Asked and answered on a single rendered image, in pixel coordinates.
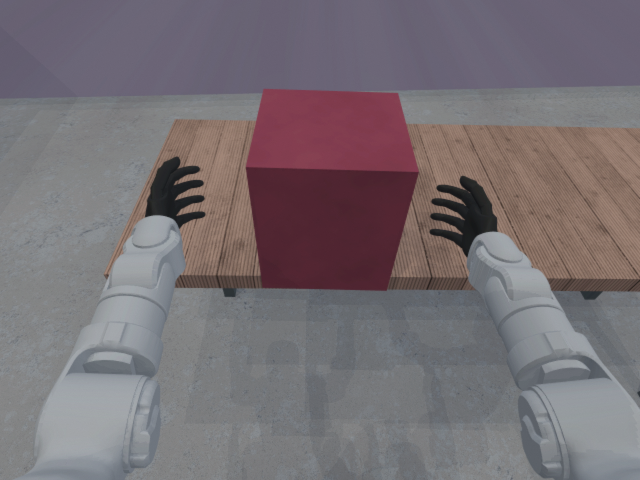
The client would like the right robot upper arm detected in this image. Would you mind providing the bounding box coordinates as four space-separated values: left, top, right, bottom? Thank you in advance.
518 378 640 480

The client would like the robot right forearm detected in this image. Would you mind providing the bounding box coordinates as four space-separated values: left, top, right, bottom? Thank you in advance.
467 232 640 416

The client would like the left robot upper arm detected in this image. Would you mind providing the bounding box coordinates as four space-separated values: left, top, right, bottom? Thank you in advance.
13 373 161 480

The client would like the robot left forearm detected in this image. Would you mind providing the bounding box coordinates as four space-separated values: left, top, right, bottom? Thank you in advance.
33 215 186 464

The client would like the left robot hand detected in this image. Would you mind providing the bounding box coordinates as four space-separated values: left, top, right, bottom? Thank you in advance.
145 157 205 229

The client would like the carton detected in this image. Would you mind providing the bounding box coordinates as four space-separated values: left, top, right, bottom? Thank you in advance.
246 89 419 291

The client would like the right robot hand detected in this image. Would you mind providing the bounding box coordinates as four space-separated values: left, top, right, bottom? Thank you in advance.
430 176 498 257

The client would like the table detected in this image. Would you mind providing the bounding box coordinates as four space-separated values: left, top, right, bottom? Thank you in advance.
103 119 640 397

